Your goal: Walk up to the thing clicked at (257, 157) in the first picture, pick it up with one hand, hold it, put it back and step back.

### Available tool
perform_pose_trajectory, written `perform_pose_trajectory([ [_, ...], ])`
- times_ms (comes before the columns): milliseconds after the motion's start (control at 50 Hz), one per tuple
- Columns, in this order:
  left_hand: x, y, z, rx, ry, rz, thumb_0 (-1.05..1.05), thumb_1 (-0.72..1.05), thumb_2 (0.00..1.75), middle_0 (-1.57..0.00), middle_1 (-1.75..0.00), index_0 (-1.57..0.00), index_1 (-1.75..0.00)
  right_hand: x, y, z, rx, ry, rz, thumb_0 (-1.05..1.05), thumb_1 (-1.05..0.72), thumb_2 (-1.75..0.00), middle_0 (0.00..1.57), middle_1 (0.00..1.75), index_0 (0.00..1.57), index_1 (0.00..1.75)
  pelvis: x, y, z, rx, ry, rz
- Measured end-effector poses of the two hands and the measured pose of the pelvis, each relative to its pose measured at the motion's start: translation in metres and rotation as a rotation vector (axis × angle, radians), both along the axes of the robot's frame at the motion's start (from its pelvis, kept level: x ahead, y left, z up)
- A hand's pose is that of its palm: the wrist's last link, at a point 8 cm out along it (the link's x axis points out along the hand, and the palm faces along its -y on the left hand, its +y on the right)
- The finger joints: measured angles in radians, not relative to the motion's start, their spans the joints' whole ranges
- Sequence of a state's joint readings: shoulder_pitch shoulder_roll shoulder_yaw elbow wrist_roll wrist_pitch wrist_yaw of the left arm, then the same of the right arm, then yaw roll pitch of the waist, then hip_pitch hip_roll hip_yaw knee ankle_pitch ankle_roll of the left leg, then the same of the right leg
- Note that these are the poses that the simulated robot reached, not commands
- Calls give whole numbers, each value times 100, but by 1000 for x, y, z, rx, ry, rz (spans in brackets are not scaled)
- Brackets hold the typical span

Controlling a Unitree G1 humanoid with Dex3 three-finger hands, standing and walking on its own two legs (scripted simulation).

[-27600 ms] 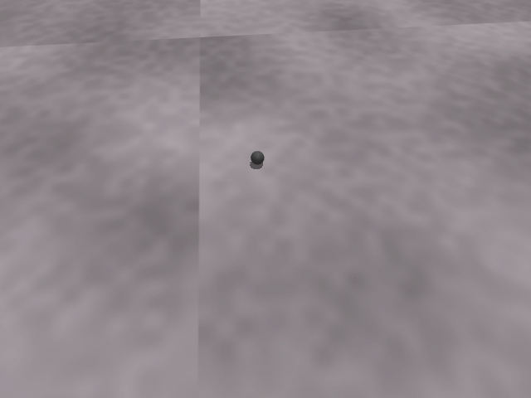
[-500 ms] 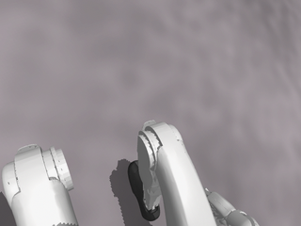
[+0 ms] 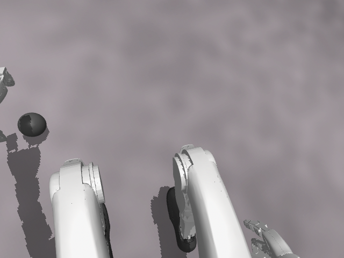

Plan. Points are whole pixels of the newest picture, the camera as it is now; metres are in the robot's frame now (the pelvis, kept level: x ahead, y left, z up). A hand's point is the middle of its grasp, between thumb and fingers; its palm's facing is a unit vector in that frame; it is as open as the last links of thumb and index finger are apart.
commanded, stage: withdraw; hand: left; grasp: from above
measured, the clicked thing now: (32, 124) +0.46 +0.33 -0.32
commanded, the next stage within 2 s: home in 0.26 s
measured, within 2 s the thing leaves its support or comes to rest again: neither
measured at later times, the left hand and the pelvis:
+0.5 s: hand out of the picture +0.45 +0.34 -0.11, palm faces -0.40 -0.07 -0.91, open 13.6 cm; pelvis +0.00 +0.00 +0.01, yaw +1 degrees
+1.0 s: hand out of the picture +0.29 +0.28 +0.07, palm faces -0.16 -0.75 -0.64, open 7.6 cm; pelvis +0.01 +0.00 +0.17, yaw +6 degrees
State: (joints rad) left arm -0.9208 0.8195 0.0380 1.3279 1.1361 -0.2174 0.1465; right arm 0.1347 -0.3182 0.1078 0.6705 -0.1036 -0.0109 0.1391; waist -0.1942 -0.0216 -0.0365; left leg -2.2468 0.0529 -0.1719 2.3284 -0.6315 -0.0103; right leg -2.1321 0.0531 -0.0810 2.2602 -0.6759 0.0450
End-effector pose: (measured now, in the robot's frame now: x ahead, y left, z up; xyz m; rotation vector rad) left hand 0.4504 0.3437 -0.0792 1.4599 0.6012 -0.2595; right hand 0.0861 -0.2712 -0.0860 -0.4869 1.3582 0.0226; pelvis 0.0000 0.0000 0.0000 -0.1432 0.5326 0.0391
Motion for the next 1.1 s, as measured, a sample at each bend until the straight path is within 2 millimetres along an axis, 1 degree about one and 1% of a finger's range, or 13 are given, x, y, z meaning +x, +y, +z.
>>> perform_pose_trajectory([
  [120,-5,1,-30,-15,-26,-86,1,-52,100,-9,-101,-8,-101,-24,-9,-5,-74,93,-2,0,-91,-90,20,30,20,30,-2,1,-16,-10,-13,2],
  [220,-4,-5,-37,-4,-131,-123,0,-51,100,-9,-101,-9,-100,-29,-3,-18,-71,113,-21,1,-91,-90,20,30,20,30,-1,3,-27,-14,-18,6],
  [280,-2,-8,-27,24,-192,-117,0,-50,99,-9,-100,-9,-99,-23,4,-25,-45,83,-42,1,-91,-90,20,30,20,30,0,3,-26,-10,-9,8],
  [340,1,-6,-9,52,-226,-73,0,-50,98,-10,-99,-9,-98,-14,13,-27,-8,42,-52,1,-91,-90,20,30,20,30,0,2,-20,-4,6,10],
  [440,5,-1,15,84,-164,7,0,-47,97,-12,-95,-11,-95,-2,23,-21,42,-15,-56,0,-90,-90,20,30,20,30,0,2,-3,3,35,10],
  [520,4,-2,29,54,-118,45,0,-35,94,-17,-84,-16,-85,1,24,-12,59,-28,-67,0,-90,-90,20,30,20,30,2,2,8,6,46,15],
  [600,-7,-7,44,-30,-123,75,0,-16,91,-21,-71,-19,-72,1,20,0,64,-24,-88,0,-90,-90,20,30,20,30,4,3,21,10,52,24],
  [660,-26,-11,62,-108,-154,108,0,2,88,-22,-60,-20,-61,5,17,14,65,-31,-110,0,-90,-90,20,30,20,30,6,4,36,12,52,30],
  [720,-52,-13,84,-199,-178,174,0,23,87,-22,-51,-20,-51,16,17,34,66,-57,-120,1,-90,-90,20,30,20,30,7,3,57,17,51,35],
  [780,-81,-15,107,-287,-177,253,1,44,87,-22,-43,-21,-44,35,20,58,68,-109,-115,1,-90,-90,20,30,20,30,7,3,81,23,40,42],
  [860,-117,-17,141,-390,-165,349,1,66,88,-22,-36,-21,-37,68,26,96,75,-212,-83,1,-91,-90,20,30,20,30,8,2,116,31,14,56],
  [1000,-167,-30,198,-568,-148,521,1,83,89,-22,-32,-21,-32,129,42,172,104,-435,-21,1,-91,-90,20,30,20,30,15,2,175,45,-44,81],
  [1100,-192,-43,234,-692,-140,649,1,87,90,-21,-31,-21,-31,160,55,222,134,-560,4,1,-91,-90,20,30,20,30,24,3,211,57,-91,96],
])
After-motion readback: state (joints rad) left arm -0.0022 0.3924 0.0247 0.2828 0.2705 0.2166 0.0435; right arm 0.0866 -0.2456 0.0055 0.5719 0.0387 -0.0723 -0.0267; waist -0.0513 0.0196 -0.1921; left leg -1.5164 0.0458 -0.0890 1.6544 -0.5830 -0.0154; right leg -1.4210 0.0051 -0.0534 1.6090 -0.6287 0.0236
